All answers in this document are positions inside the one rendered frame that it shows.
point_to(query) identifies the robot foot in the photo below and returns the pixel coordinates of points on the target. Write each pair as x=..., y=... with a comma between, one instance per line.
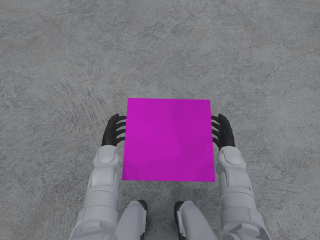
x=176, y=208
x=143, y=203

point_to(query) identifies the robot right foot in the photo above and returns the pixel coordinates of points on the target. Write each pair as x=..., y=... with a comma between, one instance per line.
x=176, y=208

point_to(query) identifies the robot left foot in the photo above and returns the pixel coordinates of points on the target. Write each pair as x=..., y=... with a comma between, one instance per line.
x=143, y=203

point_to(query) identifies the robot right forearm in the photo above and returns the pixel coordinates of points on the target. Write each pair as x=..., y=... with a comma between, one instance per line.
x=239, y=211

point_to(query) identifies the carton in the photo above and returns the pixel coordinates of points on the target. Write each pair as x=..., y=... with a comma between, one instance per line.
x=168, y=140

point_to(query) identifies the robot left hand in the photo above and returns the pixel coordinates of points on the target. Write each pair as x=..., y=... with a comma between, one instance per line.
x=110, y=133

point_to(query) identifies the robot right hand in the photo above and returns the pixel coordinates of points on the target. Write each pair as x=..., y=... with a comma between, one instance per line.
x=225, y=134

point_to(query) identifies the robot left forearm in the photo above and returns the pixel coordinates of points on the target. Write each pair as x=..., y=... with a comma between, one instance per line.
x=99, y=209

